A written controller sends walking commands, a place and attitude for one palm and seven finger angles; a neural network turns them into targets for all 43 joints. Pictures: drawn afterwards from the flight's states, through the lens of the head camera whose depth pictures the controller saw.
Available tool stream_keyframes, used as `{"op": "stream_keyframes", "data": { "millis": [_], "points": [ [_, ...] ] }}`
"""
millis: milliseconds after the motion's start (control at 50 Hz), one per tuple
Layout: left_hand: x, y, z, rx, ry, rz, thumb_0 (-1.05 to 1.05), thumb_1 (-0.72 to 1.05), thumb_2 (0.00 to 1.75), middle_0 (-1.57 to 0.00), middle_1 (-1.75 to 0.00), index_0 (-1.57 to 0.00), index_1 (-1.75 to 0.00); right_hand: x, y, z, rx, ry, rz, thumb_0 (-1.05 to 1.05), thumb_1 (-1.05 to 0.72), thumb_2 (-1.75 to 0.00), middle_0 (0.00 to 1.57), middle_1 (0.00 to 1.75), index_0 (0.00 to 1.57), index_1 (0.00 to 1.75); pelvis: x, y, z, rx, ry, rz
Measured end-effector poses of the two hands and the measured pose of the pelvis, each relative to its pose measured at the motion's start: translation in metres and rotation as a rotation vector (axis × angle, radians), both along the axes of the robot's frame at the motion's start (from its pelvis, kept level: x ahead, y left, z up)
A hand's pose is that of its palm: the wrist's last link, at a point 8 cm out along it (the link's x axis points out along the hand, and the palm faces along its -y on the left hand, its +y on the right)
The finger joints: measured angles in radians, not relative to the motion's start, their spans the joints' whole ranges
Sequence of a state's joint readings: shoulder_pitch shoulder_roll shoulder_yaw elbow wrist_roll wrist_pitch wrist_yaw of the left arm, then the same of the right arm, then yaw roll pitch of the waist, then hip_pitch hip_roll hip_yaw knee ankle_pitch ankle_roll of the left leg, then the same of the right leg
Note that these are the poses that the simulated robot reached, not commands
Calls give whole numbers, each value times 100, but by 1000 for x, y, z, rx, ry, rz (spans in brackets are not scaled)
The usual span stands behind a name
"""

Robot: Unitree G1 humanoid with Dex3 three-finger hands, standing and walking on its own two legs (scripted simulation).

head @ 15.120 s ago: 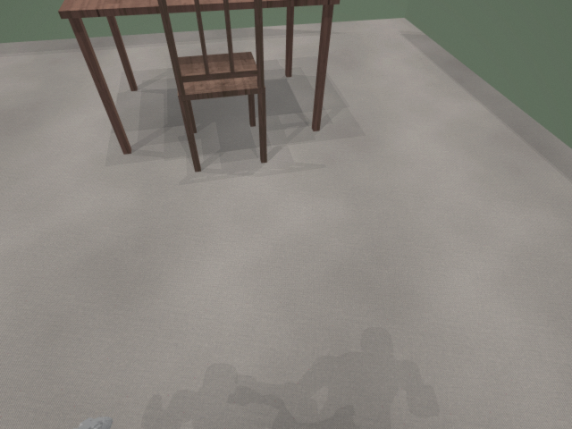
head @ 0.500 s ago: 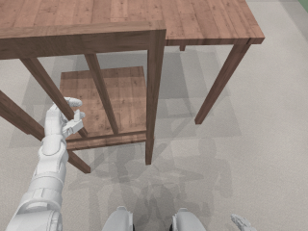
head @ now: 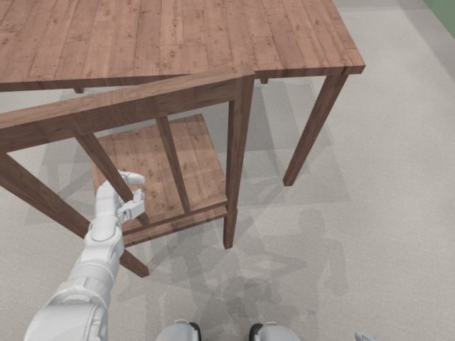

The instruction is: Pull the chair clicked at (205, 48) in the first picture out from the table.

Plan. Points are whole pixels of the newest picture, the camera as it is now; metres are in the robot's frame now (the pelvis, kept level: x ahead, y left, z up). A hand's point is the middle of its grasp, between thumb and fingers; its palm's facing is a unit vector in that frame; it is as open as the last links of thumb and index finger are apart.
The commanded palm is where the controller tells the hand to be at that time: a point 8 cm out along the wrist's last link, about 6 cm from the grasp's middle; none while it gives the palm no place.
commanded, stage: step backward, pulling the chair out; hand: left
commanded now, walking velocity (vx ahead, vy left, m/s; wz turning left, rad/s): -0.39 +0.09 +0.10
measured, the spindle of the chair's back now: (122, 189) +0.39 +0.20 -0.04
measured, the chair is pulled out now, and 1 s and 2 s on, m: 0.09 0.19 0.31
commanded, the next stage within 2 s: none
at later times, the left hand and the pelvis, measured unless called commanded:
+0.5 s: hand (144, 246) +0.29 +0.15 -0.07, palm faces +0.13 -0.97 -0.18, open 5.0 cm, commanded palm +0.29 +0.21 -0.06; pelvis -0.06 -0.01 -0.01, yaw +1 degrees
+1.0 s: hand (143, 251) +0.28 +0.15 -0.07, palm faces +0.14 -0.97 -0.18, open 5.1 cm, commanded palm +0.28 +0.21 -0.06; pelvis -0.08 -0.01 -0.01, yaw +4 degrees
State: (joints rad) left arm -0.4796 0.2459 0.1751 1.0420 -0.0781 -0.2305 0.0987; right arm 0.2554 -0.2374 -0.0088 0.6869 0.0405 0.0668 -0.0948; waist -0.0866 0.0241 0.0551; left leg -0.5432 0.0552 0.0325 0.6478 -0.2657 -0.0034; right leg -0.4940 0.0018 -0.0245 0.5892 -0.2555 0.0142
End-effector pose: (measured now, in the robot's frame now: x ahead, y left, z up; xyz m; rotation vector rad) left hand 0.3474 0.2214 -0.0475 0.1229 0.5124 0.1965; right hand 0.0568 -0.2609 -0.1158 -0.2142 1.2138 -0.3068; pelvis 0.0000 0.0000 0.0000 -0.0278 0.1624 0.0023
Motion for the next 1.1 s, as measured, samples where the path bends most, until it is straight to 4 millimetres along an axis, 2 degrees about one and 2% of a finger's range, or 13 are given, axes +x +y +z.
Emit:
{"op": "stream_keyframes", "data": {
  "millis": [260,480,680,820,920,1100],
  "points": [
    [-54,-18,1,-2,11,-42,0,74,77,-31,-116,-50,-145,-22,-8,4,-39,-99,34,1,-90,-90,20,29,21,30,-42,1,-2,10,-69,15],
    [-85,-19,1,18,4,-27,0,72,80,-33,-116,-50,-145,-34,-1,-9,4,-143,72,1,-90,-90,20,30,21,30,-60,-8,-8,20,-107,20],
    [-89,-16,1,22,-5,-76,-1,72,78,-32,-118,-50,-145,-48,-2,-2,-50,-113,68,1,-90,-90,20,30,21,30,-62,7,-6,11,-122,18],
    [-89,-17,1,20,-5,-64,-1,71,79,-32,-119,-50,-145,-41,6,-5,-18,-146,103,1,-90,-90,20,29,21,30,-70,-5,-9,6,-146,22],
    [-92,-19,1,23,-1,-29,0,71,82,-33,-119,-50,-145,-39,3,-11,11,-160,107,1,-90,-90,21,30,21,30,-75,-14,-11,17,-139,38],
    [-95,-17,2,4,13,-56,0,72,79,-29,-120,-50,-145,-47,-6,-3,-57,-89,129,1,-90,-90,20,30,21,30,-81,2,-5,39,-115,64]
  ]
}}
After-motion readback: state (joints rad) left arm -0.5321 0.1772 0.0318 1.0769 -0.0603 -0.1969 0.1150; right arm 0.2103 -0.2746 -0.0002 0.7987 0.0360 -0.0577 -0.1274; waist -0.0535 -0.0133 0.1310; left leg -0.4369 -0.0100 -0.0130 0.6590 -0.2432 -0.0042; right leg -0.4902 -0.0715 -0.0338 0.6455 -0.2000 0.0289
